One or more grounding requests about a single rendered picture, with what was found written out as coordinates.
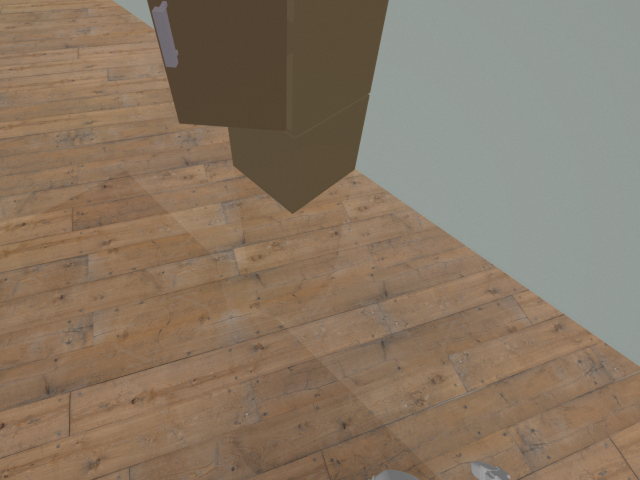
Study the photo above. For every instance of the handle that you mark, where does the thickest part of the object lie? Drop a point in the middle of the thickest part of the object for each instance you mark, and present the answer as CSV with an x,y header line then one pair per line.
x,y
165,35

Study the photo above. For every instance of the cupboard door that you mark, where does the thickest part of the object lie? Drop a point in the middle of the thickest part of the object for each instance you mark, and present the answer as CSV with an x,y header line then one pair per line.
x,y
232,62

